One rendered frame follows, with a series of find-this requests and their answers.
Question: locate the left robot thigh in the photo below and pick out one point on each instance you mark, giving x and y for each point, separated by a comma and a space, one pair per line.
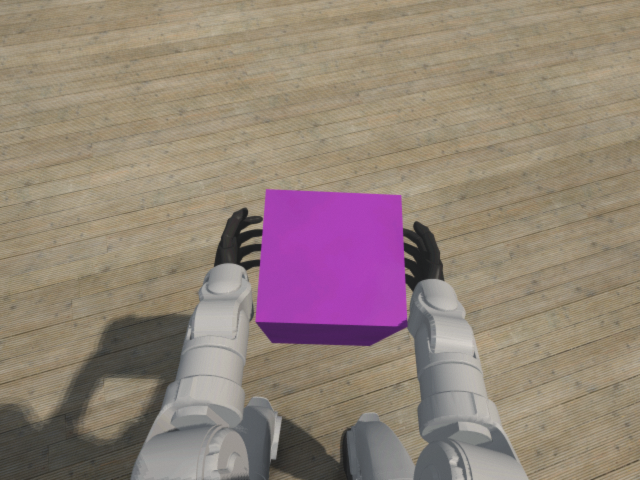
260, 431

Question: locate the right robot upper arm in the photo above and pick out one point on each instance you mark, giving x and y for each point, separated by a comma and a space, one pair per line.
449, 459

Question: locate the left robot upper arm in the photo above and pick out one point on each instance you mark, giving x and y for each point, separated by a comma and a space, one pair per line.
214, 452

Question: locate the robot left forearm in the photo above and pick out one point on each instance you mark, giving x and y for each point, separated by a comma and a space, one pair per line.
208, 385

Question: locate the robot right shin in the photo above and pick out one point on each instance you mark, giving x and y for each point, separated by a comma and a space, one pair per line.
366, 417

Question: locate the robot right forearm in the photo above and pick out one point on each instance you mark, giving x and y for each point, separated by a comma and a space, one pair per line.
454, 402

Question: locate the carton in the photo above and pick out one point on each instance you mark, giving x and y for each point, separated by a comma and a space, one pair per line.
332, 268

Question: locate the right robot hand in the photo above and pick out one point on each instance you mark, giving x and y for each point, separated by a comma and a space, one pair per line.
427, 256

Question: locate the left robot hand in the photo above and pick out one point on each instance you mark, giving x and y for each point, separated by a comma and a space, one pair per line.
229, 250

